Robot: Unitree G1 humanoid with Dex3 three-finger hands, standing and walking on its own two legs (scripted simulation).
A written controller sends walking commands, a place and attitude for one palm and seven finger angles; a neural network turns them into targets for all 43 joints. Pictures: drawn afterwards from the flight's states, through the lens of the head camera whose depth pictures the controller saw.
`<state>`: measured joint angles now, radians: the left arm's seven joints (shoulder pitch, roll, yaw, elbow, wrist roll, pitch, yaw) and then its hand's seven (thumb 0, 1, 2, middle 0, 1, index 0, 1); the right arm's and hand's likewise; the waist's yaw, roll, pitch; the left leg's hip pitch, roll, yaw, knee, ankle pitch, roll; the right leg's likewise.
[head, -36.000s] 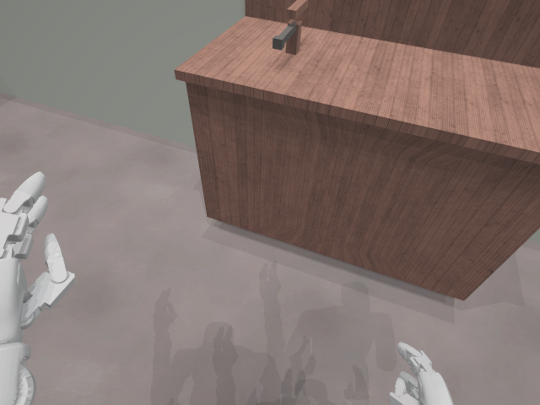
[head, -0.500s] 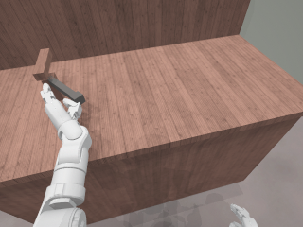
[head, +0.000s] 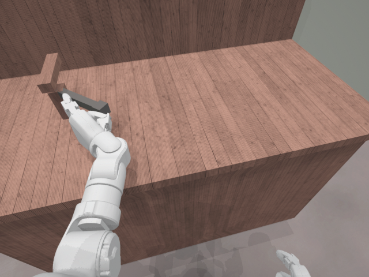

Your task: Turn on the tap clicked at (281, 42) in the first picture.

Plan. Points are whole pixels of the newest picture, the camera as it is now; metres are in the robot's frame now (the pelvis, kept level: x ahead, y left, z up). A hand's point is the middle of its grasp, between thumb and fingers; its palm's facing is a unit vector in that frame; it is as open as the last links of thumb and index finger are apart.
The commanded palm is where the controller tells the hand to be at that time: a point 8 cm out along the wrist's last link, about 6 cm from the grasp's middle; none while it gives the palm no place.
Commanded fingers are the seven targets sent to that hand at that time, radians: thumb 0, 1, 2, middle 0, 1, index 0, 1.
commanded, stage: push the lever round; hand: left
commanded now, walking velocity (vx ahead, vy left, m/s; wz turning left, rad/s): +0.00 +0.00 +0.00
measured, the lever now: (101, 109) +0.45 +0.22 +0.12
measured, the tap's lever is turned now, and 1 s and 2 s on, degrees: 47 77 86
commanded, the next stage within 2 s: lift the hand up off the lever in 1.06 s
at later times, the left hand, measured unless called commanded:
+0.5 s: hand (122, 106) +0.47 +0.17 +0.12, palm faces +0.81 -0.57 -0.12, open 7.5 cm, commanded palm +0.42 +0.19 +0.12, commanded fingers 0.00 0.90 0.90 -0.15 -0.15 -0.15 -0.15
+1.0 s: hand (127, 98) +0.50 +0.17 +0.12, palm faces +0.81 -0.58 -0.13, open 7.6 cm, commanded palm +0.45 +0.19 +0.12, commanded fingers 0.00 0.90 0.90 -0.15 -0.15 -0.15 -0.15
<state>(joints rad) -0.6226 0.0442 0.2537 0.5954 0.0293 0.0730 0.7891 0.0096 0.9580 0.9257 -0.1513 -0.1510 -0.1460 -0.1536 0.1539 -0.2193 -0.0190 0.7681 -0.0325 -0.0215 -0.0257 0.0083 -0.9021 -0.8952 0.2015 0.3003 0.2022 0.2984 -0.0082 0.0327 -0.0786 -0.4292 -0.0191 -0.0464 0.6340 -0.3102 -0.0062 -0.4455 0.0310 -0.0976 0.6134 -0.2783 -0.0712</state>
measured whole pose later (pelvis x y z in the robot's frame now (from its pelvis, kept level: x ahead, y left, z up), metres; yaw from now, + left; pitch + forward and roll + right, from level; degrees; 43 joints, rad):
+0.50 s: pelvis +0.00 -0.01 -0.01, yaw +0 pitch +11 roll +0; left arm -0.85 0.07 0.38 0.84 0.10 0.07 0.93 -0.02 0.97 0.94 -0.15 -0.15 -0.14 -0.15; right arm 0.22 -0.23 -0.04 0.80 -0.07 -0.01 0.02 0.01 -0.90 -0.90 0.20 0.30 0.20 0.30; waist -0.06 0.03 -0.12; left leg -0.54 -0.01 -0.05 0.68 -0.33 -0.02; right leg -0.56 0.04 -0.10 0.67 -0.29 -0.09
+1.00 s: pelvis +0.00 -0.02 -0.01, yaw -1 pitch +13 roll +1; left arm -0.97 0.15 0.46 1.00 0.13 0.02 0.93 0.00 0.95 0.94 -0.15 -0.15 -0.13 -0.15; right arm 0.28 -0.23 -0.05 0.80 -0.09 -0.02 0.04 0.01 -0.90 -0.90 0.20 0.30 0.20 0.30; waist -0.10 0.03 -0.13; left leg -0.60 0.00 -0.04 0.70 -0.33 -0.03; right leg -0.63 0.05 -0.10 0.69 -0.30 -0.09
